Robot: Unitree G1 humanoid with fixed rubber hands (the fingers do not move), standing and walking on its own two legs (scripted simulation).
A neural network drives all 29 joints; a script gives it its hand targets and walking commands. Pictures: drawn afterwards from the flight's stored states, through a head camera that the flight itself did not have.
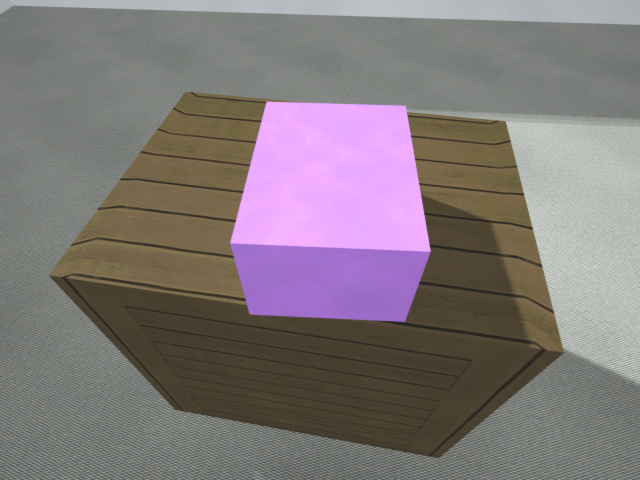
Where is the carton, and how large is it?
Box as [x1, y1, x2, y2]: [230, 102, 430, 321]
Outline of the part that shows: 266,102 230,242 249,313 404,321 430,251 405,106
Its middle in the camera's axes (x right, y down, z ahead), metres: +0.02 -0.06 +0.61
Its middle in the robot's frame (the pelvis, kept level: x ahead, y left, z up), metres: +0.50 +0.00 +0.04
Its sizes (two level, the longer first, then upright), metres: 0.313 0.235 0.170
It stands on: a pedestal, 0.73 m high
